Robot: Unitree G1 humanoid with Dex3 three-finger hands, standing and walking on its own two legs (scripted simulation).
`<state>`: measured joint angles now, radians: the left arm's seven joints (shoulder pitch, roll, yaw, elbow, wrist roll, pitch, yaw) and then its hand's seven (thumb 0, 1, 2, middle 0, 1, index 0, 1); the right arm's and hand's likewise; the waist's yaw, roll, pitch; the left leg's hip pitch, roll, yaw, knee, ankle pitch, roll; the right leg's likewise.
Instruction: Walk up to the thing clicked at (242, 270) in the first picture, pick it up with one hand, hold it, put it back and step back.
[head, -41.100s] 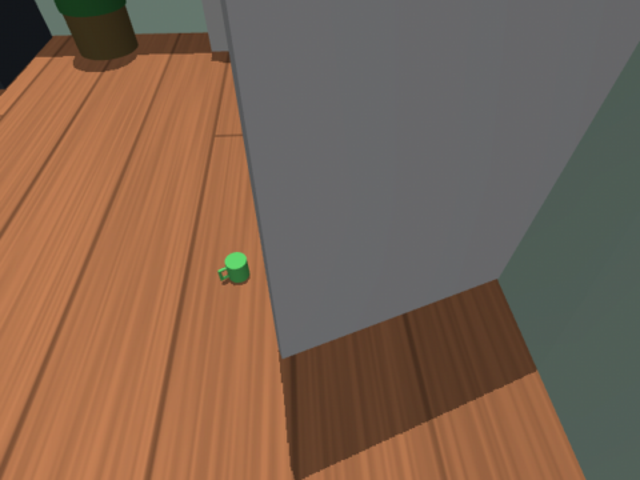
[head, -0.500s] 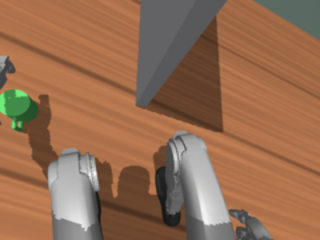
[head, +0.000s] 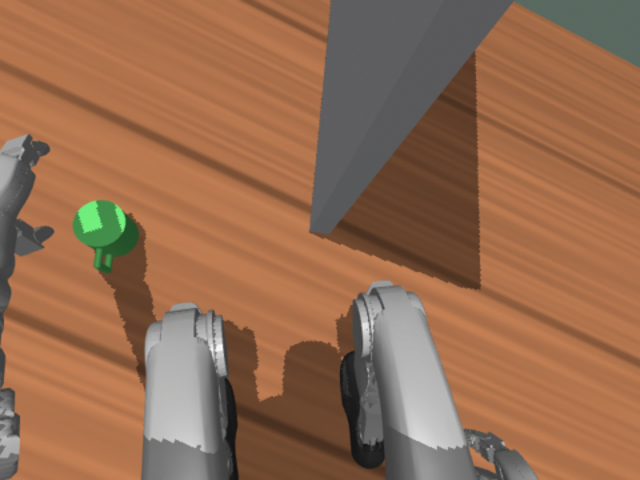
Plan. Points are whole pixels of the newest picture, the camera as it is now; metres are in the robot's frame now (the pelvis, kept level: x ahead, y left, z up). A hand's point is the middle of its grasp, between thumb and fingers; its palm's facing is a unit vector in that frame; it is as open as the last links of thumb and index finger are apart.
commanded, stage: home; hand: left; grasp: from above
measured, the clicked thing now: (106, 239) +0.46 +0.31 -0.35
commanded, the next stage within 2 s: none
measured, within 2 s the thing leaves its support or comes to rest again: neither
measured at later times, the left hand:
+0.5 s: hand out of the picture +0.27 +0.24 +0.09, palm faces -0.04 -0.89 -0.46, open 7.4 cm
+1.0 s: hand out of the picture +0.22 +0.19 +0.27, palm faces +0.17 -0.96 -0.21, open 7.4 cm
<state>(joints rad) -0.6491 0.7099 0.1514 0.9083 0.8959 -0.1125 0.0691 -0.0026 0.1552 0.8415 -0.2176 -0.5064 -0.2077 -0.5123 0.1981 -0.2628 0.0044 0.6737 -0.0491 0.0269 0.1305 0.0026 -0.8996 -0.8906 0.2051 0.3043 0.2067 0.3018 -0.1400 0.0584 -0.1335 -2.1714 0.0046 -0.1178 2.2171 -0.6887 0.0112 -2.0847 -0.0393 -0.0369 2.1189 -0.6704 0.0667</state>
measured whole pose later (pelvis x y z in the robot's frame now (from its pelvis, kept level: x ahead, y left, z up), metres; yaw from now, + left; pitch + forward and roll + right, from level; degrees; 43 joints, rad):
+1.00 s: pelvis +0.07 -0.01 +0.32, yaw +6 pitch +11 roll -3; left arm 0.49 0.22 0.04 -0.13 -0.07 0.47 0.04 0.01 0.91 0.90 -0.20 -0.30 -0.20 -0.30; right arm 0.31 -0.22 0.03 0.52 0.02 -0.19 -0.18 0.01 -0.90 -0.89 0.20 0.30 0.21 0.30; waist -0.05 0.07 -0.19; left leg -0.74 0.05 -0.05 1.03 -0.49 -0.02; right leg -0.69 -0.03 -0.06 0.95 -0.46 0.03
